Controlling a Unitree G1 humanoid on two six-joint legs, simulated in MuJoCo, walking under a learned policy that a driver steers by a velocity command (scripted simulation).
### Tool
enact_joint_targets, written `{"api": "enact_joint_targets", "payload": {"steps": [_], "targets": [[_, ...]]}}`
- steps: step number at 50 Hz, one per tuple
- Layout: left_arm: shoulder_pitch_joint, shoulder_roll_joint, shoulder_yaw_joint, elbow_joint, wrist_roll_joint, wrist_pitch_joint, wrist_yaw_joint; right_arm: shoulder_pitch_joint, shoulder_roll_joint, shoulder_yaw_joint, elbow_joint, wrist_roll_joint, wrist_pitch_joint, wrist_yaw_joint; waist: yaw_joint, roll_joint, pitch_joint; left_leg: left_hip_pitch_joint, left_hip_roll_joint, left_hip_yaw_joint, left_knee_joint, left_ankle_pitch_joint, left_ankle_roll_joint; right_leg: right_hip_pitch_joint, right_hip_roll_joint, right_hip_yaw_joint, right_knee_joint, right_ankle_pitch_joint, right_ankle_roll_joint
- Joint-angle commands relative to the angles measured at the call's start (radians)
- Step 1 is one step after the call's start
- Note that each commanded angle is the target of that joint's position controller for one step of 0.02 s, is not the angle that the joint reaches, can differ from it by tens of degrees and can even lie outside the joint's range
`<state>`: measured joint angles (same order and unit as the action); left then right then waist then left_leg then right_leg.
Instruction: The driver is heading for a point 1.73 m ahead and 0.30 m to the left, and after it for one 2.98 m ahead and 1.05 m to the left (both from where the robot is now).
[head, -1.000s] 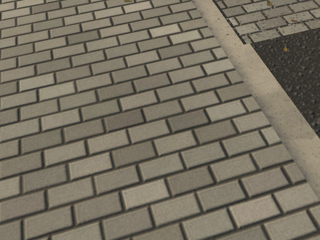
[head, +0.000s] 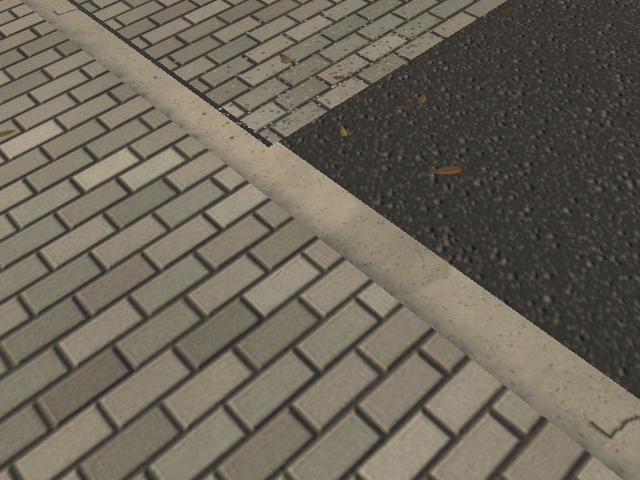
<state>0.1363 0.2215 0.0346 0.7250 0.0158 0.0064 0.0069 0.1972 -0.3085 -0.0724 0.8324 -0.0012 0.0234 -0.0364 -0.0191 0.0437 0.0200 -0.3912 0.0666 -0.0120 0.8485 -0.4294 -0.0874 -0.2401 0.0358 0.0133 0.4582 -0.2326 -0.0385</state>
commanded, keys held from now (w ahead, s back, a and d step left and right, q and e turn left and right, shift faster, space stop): no key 1.00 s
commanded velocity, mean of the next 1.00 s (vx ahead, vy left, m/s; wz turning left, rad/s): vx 0.00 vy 0.00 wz -0.02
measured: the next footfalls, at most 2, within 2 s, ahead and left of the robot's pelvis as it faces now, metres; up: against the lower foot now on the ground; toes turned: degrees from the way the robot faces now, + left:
left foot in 0.10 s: +0.03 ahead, +0.15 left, +0.00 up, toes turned +1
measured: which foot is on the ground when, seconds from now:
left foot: up 0.00-0.08, down 0.10-1.00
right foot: down 0.00-1.00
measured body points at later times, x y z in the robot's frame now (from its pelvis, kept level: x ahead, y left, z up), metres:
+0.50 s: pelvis +0.00 +0.02 +0.00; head +0.01 +0.02 +0.45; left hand +0.09 +0.28 -0.14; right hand +0.09 -0.24 -0.14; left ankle -0.01 +0.15 -0.74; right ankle +0.00 -0.10 -0.74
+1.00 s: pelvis +0.00 +0.02 +0.00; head +0.01 +0.02 +0.45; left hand +0.05 +0.28 -0.15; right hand +0.04 -0.23 -0.15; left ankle -0.01 +0.15 -0.74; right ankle +0.00 -0.10 -0.74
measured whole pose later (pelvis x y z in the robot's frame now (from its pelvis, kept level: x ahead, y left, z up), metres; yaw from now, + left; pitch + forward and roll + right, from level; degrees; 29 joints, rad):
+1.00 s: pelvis +0.00 +0.02 +0.00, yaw +0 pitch -2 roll +0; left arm 0.18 0.22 0.04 1.09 0.00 0.01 0.04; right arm 0.23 -0.22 -0.02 1.04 0.00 -0.01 -0.04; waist 0.00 0.00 0.04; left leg -0.18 0.01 0.01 0.49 -0.28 -0.01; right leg -0.20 0.00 0.02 0.50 -0.26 0.01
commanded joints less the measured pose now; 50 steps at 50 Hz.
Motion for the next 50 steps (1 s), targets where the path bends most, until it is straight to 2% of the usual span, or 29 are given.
{"api": "enact_joint_targets", "payload": {"steps": [1, 3, 4, 5, 6, 7, 8, 9, 11, 15, 21, 35, 50], "targets": [[-0.026, 0.148, 0.037, -0.033, -0.002, -0.011, 0.007, -0.026, -0.051, -0.004, -0.059, 0.003, -0.015, 0.0, 0.023, -0.184, -0.082, 0.058, 0.001, -0.001, -0.144, 0.021, 0.003, 0.075, -0.233, 0.186, -0.104, 0.362, -0.183], [-0.041, 0.139, 0.031, -0.018, -0.011, -0.008, 0.006, 0.011, -0.049, -0.001, -0.042, 0.004, -0.019, 0.005, -0.003, -0.168, -0.078, 0.15, -0.012, 0.015, -0.326, 0.148, 0.02, 0.056, -0.222, 0.195, -0.089, 0.292, -0.164], [-0.027, 0.128, 0.027, -0.003, -0.018, -0.009, 0.004, 0.029, -0.051, 0.002, -0.033, -0.006, -0.022, 0.01, -0.019, -0.144, -0.069, 0.225, -0.01, 0.008, -0.45, 0.303, 0.036, 0.026, -0.202, 0.186, -0.086, 0.23, -0.127], [0.006, 0.113, 0.022, 0.01, -0.01, -0.016, 0.001, 0.039, -0.091, -0.003, -0.03, -0.02, -0.025, 0.01, -0.004, -0.093, -0.08, 0.299, 0.038, -0.053, -0.456, 0.454, 0.056, -0.009, -0.164, 0.17, -0.069, 0.145, -0.076], [0.043, 0.123, 0.028, 0.014, 0.003, -0.024, -0.007, 0.035, -0.158, -0.016, -0.029, -0.014, -0.024, 0.008, 0.049, 0.016, -0.072, 0.307, 0.075, -0.064, -0.405, 0.52, 0.09, -0.036, -0.101, 0.115, -0.05, 0.058, -0.04], [0.026, 0.115, 0.027, 0.02, 0.003, -0.022, -0.006, 0.01, -0.133, -0.016, -0.015, -0.005, -0.025, 0.016, 0.047, 0.081, -0.06, 0.197, 0.061, -0.063, -0.415, 0.333, 0.123, 0.025, -0.054, 0.057, -0.047, 0.013, -0.006], [-0.016, 0.135, 0.03, 0.026, 0.001, -0.017, -0.002, -0.01, -0.088, -0.004, -0.023, -0.008, -0.031, 0.023, 0.023, 0.051, -0.03, 0.148, 0.043, -0.059, -0.44, 0.25, 0.118, 0.05, -0.052, 0.054, -0.026, 0.015, 0.006], [-0.031, 0.128, 0.032, 0.028, -0.004, -0.011, 0.004, -0.016, -0.073, 0.001, -0.017, -0.016, -0.036, 0.022, 0.021, 0.043, -0.028, 0.131, 0.037, -0.053, -0.451, 0.227, 0.103, 0.06, -0.057, 0.053, -0.017, 0.034, 0.003], [-0.02, 0.123, 0.033, 0.043, -0.006, 0.003, 0.01, -0.013, -0.064, 0.006, -0.006, -0.015, -0.049, 0.021, 0.018, 0.03, -0.014, 0.138, 0.022, -0.038, -0.446, 0.245, 0.084, 0.05, -0.063, 0.063, -0.018, 0.077, -0.004], [-0.004, 0.114, 0.035, 0.084, -0.008, 0.001, 0.013, 0.005, -0.061, 0.011, 0.018, -0.01, -0.051, 0.011, 0.011, -0.013, -0.014, 0.161, 0.01, -0.027, -0.432, 0.252, 0.082, 0.042, -0.066, 0.062, -0.024, 0.095, -0.001], [0.018, 0.118, 0.038, 0.149, -0.011, -0.004, 0.018, 0.006, -0.053, 0.017, 0.047, -0.008, -0.046, 0.004, 0.009, -0.046, -0.008, 0.172, -0.002, -0.019, -0.429, 0.261, 0.088, 0.045, -0.065, 0.056, -0.027, 0.116, 0.011], [0.044, 0.118, 0.03, 0.269, -0.015, -0.004, 0.031, 0.023, -0.032, 0.027, 0.123, -0.005, -0.041, 0.001, 0.016, -0.041, 0.004, 0.172, -0.024, -0.002, -0.439, 0.273, 0.089, 0.058, -0.064, 0.044, -0.032, 0.13, 0.016], [0.062, 0.1, 0.017, 0.342, -0.017, -0.002, 0.034, 0.068, -0.017, 0.037, 0.181, -0.003, -0.04, -0.005, 0.019, -0.043, 0.016, 0.165, -0.034, 0.004, -0.447, 0.263, 0.091, 0.051, -0.058, 0.029, -0.042, 0.116, 0.021]]}}
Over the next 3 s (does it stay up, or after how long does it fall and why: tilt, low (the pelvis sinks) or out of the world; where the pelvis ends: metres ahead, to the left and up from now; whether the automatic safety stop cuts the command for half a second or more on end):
stays up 0.67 0.00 0.00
